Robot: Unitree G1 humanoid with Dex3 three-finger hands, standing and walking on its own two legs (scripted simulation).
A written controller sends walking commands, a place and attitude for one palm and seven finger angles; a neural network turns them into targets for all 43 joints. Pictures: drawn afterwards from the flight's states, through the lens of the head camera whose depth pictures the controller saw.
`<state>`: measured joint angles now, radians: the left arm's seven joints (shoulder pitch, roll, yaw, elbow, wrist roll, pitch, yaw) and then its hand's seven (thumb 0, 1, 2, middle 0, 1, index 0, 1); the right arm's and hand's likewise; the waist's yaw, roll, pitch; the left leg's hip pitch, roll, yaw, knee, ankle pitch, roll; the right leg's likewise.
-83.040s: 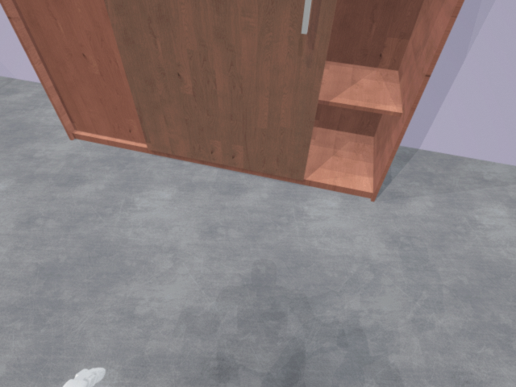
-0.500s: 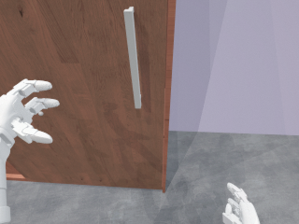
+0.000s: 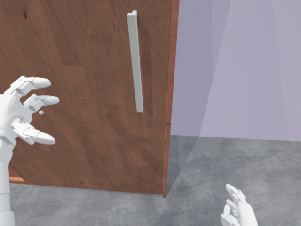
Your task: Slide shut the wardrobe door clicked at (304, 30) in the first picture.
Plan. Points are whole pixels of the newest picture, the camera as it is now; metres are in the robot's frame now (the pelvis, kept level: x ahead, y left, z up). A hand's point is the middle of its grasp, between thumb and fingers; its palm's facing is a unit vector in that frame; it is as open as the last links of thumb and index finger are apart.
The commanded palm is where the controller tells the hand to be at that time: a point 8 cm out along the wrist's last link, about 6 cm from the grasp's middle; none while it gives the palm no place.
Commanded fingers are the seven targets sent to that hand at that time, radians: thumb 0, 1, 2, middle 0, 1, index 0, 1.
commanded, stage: move the hooked fingers beside the handle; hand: left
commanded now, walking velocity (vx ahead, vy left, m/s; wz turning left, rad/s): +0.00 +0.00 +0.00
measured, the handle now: (137, 68) +0.50 +0.10 +0.21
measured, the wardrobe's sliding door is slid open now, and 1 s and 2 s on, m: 0.00 0.00 0.00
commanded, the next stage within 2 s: none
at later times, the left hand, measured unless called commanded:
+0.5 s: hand (68, 104) +0.32 +0.24 +0.21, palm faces +0.08 -1.00 -0.04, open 14.0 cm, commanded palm +0.30 +0.27 +0.21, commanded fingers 0.00 -0.50 0.30 -0.30 -1.20 -0.30 -1.20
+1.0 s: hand (92, 93) +0.37 +0.19 +0.21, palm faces +0.05 -1.00 -0.02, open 14.0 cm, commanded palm +0.35 +0.24 +0.21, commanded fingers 0.00 -0.50 0.30 -0.30 -1.20 -0.30 -1.20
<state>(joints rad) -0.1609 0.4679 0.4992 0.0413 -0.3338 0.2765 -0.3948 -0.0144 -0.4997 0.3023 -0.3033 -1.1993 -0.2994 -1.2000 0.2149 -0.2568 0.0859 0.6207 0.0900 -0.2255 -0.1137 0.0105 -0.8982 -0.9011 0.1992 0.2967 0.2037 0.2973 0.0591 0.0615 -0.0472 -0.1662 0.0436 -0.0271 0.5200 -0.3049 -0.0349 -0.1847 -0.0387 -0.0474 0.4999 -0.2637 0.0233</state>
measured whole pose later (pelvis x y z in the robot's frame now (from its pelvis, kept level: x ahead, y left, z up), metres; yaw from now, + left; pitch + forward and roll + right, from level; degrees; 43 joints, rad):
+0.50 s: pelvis -0.01 +0.00 +0.00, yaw +0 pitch -2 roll +0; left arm -0.30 0.39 0.38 0.12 -0.27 0.31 -0.28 -0.01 -0.50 0.30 -0.30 -1.20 -0.30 -1.20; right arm 0.22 -0.26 0.07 0.63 0.09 -0.20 -0.11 0.01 -0.90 -0.90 0.20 0.30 0.20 0.30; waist 0.04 0.07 -0.04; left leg -0.18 0.04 -0.02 0.51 -0.29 -0.03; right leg -0.21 -0.04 -0.04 0.50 -0.25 0.02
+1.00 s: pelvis -0.01 +0.00 +0.00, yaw -1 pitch -2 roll +0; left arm -0.48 0.34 0.29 0.30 -0.23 0.25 -0.19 -0.01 -0.50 0.30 -0.30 -1.20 -0.30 -1.20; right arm 0.24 -0.27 0.05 0.67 0.09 -0.16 -0.11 0.01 -0.90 -0.90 0.20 0.30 0.20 0.30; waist 0.02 0.05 -0.03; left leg -0.19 0.04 -0.01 0.49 -0.28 -0.04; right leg -0.22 -0.04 -0.03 0.49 -0.24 0.02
